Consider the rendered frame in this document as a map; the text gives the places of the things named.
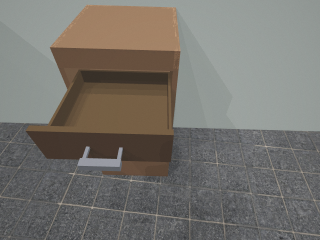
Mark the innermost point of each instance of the drawer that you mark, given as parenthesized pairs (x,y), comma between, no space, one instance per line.
(107,110)

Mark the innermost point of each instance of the handle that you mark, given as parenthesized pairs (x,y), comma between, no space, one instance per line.
(100,164)

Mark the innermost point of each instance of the cabinet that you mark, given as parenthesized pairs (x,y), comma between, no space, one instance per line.
(122,38)

